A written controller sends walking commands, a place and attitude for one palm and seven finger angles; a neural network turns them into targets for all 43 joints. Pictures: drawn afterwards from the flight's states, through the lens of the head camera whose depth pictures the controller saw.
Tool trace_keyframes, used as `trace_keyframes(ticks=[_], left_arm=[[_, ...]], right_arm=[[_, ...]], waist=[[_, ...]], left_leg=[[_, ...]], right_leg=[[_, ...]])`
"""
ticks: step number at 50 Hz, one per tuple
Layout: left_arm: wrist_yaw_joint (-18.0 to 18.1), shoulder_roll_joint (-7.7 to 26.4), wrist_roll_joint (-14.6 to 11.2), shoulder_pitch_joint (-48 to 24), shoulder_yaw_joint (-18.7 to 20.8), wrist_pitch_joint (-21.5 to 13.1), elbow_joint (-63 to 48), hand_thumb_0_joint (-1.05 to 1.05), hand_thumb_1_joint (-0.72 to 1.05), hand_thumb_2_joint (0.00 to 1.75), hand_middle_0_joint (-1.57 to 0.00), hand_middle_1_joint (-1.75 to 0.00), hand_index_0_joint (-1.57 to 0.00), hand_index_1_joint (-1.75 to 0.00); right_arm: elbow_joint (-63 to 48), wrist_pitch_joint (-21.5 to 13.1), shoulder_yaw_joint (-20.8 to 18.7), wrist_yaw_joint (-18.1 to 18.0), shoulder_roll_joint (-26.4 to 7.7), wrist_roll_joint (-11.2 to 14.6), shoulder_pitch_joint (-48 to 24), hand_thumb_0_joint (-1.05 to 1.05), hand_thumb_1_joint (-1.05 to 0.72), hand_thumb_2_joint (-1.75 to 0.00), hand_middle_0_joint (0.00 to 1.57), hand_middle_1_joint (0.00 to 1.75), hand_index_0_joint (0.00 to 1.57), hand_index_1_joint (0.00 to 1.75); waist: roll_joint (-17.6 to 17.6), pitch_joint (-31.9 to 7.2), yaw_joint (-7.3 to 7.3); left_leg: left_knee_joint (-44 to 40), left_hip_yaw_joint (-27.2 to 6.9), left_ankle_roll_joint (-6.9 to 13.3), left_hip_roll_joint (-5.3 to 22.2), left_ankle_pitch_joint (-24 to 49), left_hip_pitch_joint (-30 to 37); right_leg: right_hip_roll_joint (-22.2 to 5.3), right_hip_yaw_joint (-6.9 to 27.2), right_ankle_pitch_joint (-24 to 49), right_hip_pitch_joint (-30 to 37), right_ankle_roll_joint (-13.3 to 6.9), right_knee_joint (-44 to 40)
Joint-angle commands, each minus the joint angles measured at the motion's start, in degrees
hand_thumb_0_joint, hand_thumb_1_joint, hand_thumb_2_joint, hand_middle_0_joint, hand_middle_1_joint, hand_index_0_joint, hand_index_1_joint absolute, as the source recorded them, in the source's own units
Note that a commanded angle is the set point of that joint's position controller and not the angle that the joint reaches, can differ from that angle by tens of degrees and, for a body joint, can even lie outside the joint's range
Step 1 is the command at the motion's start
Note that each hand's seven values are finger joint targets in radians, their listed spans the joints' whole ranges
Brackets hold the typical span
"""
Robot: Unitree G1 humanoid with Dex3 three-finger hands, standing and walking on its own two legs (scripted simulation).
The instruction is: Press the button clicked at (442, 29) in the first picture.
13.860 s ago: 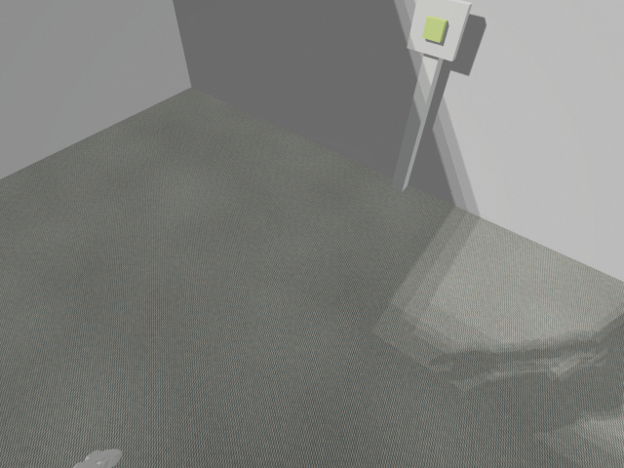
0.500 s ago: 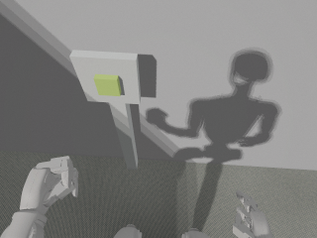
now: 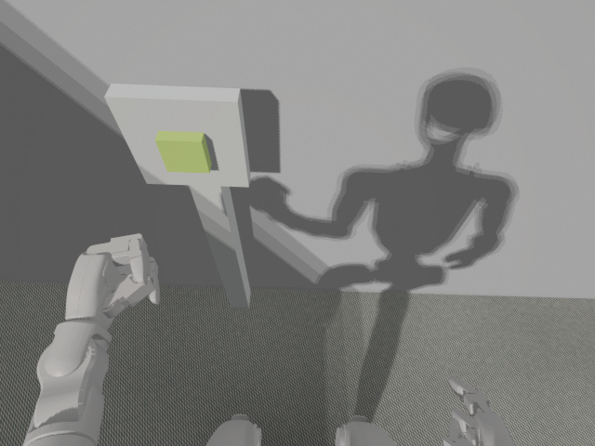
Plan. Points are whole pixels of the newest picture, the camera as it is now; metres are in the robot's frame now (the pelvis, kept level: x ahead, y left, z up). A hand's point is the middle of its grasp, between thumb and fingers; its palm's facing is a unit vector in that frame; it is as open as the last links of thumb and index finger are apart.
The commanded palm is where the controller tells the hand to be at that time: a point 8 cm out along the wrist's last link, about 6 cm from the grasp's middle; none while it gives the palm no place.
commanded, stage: aim a knuckle at the button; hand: left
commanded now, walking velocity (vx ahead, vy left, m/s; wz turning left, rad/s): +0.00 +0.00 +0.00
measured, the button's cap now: (185, 151) +0.52 +0.19 +0.06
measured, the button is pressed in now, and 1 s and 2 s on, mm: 0 0 0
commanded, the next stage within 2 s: press the button with the knuckle in 1.38 s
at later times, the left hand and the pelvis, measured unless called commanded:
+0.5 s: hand (182, 227) +0.40 +0.18 +0.03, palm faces +0.01 -1.00 -0.03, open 3.1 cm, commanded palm +0.38 +0.23 +0.04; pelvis +0.00 +0.01 -0.01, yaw -1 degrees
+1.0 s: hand (191, 213) +0.43 +0.17 +0.03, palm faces +0.03 -1.00 -0.04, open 3.1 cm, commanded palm +0.40 +0.22 +0.03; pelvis -0.01 +0.01 -0.01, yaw -2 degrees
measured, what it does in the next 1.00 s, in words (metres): stands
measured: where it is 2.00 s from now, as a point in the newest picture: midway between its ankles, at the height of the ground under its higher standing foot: outside the picture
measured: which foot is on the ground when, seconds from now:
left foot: down 0.00-1.00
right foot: down 0.00-1.00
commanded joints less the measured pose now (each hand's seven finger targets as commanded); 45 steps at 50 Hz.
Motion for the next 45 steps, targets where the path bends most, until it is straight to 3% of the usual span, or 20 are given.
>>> trace_keyframes(ticks=[1, 2, 6, 7, 8, 10, 13, 22, 25, 26, 27, 31, 33, 34, 35, 37, 39, 41, 44, 45], left_arm=[[0.1, 8.7, 0.0, -16.1, 2.6, -4.7, -9.0, 0.00, 0.90, 0.90, -1.30, -1.50, -1.30, -1.50], [0.1, 8.6, -0.1, -16.5, 2.3, -4.7, -8.0, 0.00, 0.90, 0.90, -1.30, -1.50, -1.30, -1.50], [1.0, 8.8, 1.0, -22.1, 2.1, -5.1, -5.0, 0.00, 0.90, 0.90, -1.30, -1.50, -1.30, -1.50], [1.3, 9.6, 1.0, -22.5, 2.8, -5.0, -3.4, 0.00, 0.90, 0.90, -1.30, -1.50, -1.30, -1.50], [1.8, 10.5, 1.4, -24.1, 3.6, -5.3, -2.9, 0.00, 0.90, 0.90, -1.30, -1.50, -1.30, -1.50], [2.4, 9.0, 1.9, -24.9, 2.4, -5.5, -1.8, 0.00, 0.90, 0.90, -1.30, -1.50, -1.30, -1.50], [3.4, 8.6, 2.7, -29.7, 1.8, -5.9, 1.4, 0.00, 0.90, 0.90, -1.30, -1.50, -1.30, -1.50], [4.8, 11.8, 4.3, -38.3, 4.4, -7.6, 9.4, 0.00, 0.90, 0.90, -1.30, -1.50, -1.30, -1.50], [4.8, 10.8, 4.5, -39.6, 3.8, -8.4, 10.5, 0.00, 0.90, 0.90, -1.30, -1.50, -1.30, -1.50], [4.6, 8.9, 4.5, -41.3, 2.0, -8.6, 10.8, 0.00, 0.90, 0.90, -1.30, -1.50, -1.30, -1.50], [4.7, 9.1, 4.6, -42.0, 2.2, -8.8, 11.3, 0.00, 0.90, 0.90, -1.30, -1.50, -1.30, -1.50], [5.6, 7.9, 5.5, -46.4, 0.9, -9.2, 15.7, 0.00, 0.90, 0.90, -1.30, -1.50, -1.30, -1.50], [6.6, 10.4, 6.4, -51.9, 2.7, -9.6, 19.2, 0.00, 0.90, 0.90, -1.30, -1.50, -1.30, -1.50], [7.0, 11.1, 6.8, -54.5, 2.9, -10.3, 19.3, 0.00, 0.90, 0.90, -1.30, -1.50, -1.30, -1.50], [7.3, 11.8, 7.1, -53.2, 4.1, -10.7, 19.8, 0.00, 0.90, 0.90, -1.30, -1.50, -1.30, -1.50], [7.7, 13.8, 7.3, -52.0, 5.8, -11.6, 19.2, 0.00, 0.90, 0.90, -1.30, -1.50, -1.30, -1.50], [7.7, 12.1, 7.3, -51.4, 4.7, -11.7, 20.2, 0.00, 0.90, 0.90, -1.30, -1.50, -1.30, -1.50], [7.7, 14.1, 7.3, -49.4, 6.4, -11.4, 21.1, 0.00, 0.90, 0.90, -1.30, -1.50, -1.30, -1.50], [7.0, 12.9, 6.8, -48.6, 5.6, -11.0, 20.6, 0.00, 0.90, 0.90, -1.30, -1.50, -1.30, -1.50], [6.9, 14.6, 6.6, -47.9, 7.1, -10.9, 20.4, 0.00, 0.90, 0.90, -1.30, -1.50, -1.30, -1.50]], right_arm=[[-6.3, -2.5, -3.8, -0.7, -7.6, -0.1, 0.1, 0.00, -0.90, -0.90, 0.20, 0.30, 0.20, 0.30], [-6.3, -2.3, -3.7, -0.6, -7.8, -0.2, 0.3, 0.00, -0.90, -0.90, 0.20, 0.30, 0.20, 0.30], [-5.1, -1.5, -3.8, -0.5, -7.7, -0.2, 1.0, 0.00, -0.90, -0.90, 0.20, 0.30, 0.20, 0.30], [-5.1, -1.1, -3.9, -0.4, -7.9, -0.4, 1.2, 0.00, -0.90, -0.90, 0.20, 0.30, 0.20, 0.30], [-4.8, -0.8, -3.8, -0.4, -7.8, -0.4, 1.3, 0.00, -0.90, -0.90, 0.20, 0.30, 0.20, 0.30], [-4.8, -0.3, -3.8, 0.0, -7.5, -0.4, 1.5, 0.00, -0.90, -0.90, 0.20, 0.30, 0.20, 0.30], [-4.2, 0.5, -4.0, 0.2, -7.8, -0.6, 2.3, 0.00, -0.90, -0.90, 0.20, 0.30, 0.20, 0.30], [-2.9, 3.0, -4.1, 0.7, -7.9, -1.0, 4.4, 0.00, -0.90, -0.90, 0.20, 0.30, 0.20, 0.30], [-2.7, 3.6, -4.2, 1.0, -7.8, -1.1, 5.0, 0.00, -0.90, -0.90, 0.20, 0.30, 0.20, 0.30], [-2.4, 3.7, -4.2, 1.2, -7.6, -1.1, 5.1, 0.00, -0.90, -0.90, 0.20, 0.30, 0.20, 0.30], [-2.2, 3.9, -4.4, 1.3, -7.8, -1.1, 5.5, 0.00, -0.90, -0.90, 0.20, 0.30, 0.20, 0.30], [-1.2, 4.8, -4.6, 1.6, -8.0, -1.2, 6.3, 0.00, -0.90, -0.90, 0.20, 0.30, 0.20, 0.30], [-0.2, 5.2, -4.5, 1.5, -8.4, -1.5, 6.8, 0.00, -0.90, -0.90, 0.20, 0.30, 0.20, 0.30], [0.0, 5.3, -4.5, 1.4, -8.4, -1.6, 6.9, 0.00, -0.90, -0.90, 0.20, 0.30, 0.20, 0.30], [-0.4, 5.5, -4.6, 1.5, -8.4, -1.8, 7.1, 0.00, -0.90, -0.90, 0.20, 0.30, 0.20, 0.30], [-1.2, 5.9, -4.6, 1.7, -8.5, -2.1, 7.3, 0.00, -0.90, -0.90, 0.20, 0.30, 0.20, 0.30], [-1.3, 6.4, -4.4, 1.9, -8.2, -2.0, 7.0, 0.00, -0.90, -0.90, 0.20, 0.30, 0.20, 0.30], [-1.8, 6.9, -4.4, 2.0, -8.4, -2.0, 7.3, 0.00, -0.90, -0.90, 0.20, 0.30, 0.20, 0.30], [-2.4, 7.5, -4.4, 2.0, -8.3, -1.8, 7.3, 0.00, -0.90, -0.90, 0.20, 0.30, 0.20, 0.30], [-2.4, 7.6, -4.4, 1.9, -8.4, -1.7, 7.5, 0.00, -0.90, -0.90, 0.20, 0.30, 0.20, 0.30]], waist=[[2.4, -16.9, -0.39], [1.2, -17.3, -0.45], [2.6, -18.7, -0.65], [1.0, -18.6, -0.74], [1.5, -19.3, -0.37], [3.8, -19.4, -0.35], [0.4, -19.5, -1.46], [1.9, -22.3, -1.53], [2.2, -23.5, -1.60], [3.0, -23.4, -2.26], [1.6, -23.6, -2.58], [1.8, -21.6, -3.58], [0.6, -20.7, -4.53], [2.3, -21.9, -4.66], [2.8, -23.7, -3.46], [3.6, -26.9, -2.63], [3.1, -26.4, -3.08], [1.6, -26.3, -2.41], [1.0, -25.6, -2.90], [0.8, -25.4, -2.39]], left_leg=[[-8.0, -1.4, 0.8, -2.1, 15.8, 6.4], [-7.6, -1.4, 1.0, -2.1, 16.6, 6.0], [-7.7, -1.6, 0.7, -2.0, 17.0, 6.9], [-7.4, -1.6, 0.8, -1.9, 16.9, 6.0], [-7.5, -1.4, 0.7, -2.0, 17.2, 5.8], [-7.8, -1.5, 0.5, -1.9, 18.4, 7.1], [-7.2, -1.6, 0.6, -1.8, 17.1, 5.8], [-6.0, -1.1, 0.6, -1.9, 18.6, 4.6], [-5.9, -1.2, 0.4, -1.7, 20.6, 5.8], [-5.8, -1.2, 0.4, -1.7, 20.7, 6.3], [-5.4, -1.6, 0.5, -1.5, 21.4, 6.3], [-5.5, -1.8, 0.3, -1.5, 18.3, 5.6], [-4.9, -2.0, 0.6, -1.6, 15.4, 3.5], [-4.7, -2.0, 0.6, -1.8, 15.2, 3.8], [-4.8, -1.9, 0.5, -1.9, 15.4, 4.2], [-4.6, -1.8, 0.5, -2.0, 17.0, 5.1], [-4.6, -1.5, 0.6, -1.9, 17.5, 4.9], [-4.9, -1.0, 0.7, -2.1, 16.7, 2.8], [-5.2, -0.4, 0.9, -2.1, 16.1, 2.0], [-5.4, -0.3, 0.9, -2.1, 15.9, 1.7]], right_leg=[[1.6, 4.8, 14.7, 11.4, 0.6, -7.0], [1.8, 4.9, 15.5, 11.8, 0.6, -6.8], [1.7, 4.6, 15.8, 10.5, 0.6, -6.2], [1.8, 4.6, 15.7, 10.8, 0.6, -6.0], [1.7, 4.9, 16.4, 11.4, 0.6, -5.8], [1.8, 4.4, 17.1, 10.3, 0.3, -5.5], [2.0, 4.4, 16.1, 9.2, 0.7, -5.3], [2.1, 5.0, 18.4, 9.7, 0.4, -4.2], [2.2, 4.8, 19.8, 9.2, 0.4, -3.9], [2.2, 4.7, 19.8, 8.2, 0.4, -3.9], [2.4, 4.4, 19.9, 7.7, 0.3, -3.5], [2.4, 4.1, 16.3, 4.4, 0.4, -3.8], [2.3, 4.5, 14.2, 3.0, 0.6, -3.8], [2.2, 4.7, 14.0, 2.7, 0.5, -3.5], [2.2, 4.7, 13.9, 3.6, 0.3, -3.3], [2.3, 4.8, 15.3, 5.1, 0.2, -2.8], [2.4, 4.9, 16.3, 5.4, 0.4, -3.0], [2.4, 5.4, 16.7, 7.7, 0.5, -3.4], [2.4, 5.5, 17.2, 8.6, 0.7, -4.1], [2.4, 5.8, 17.3, 9.5, 0.7, -4.4]])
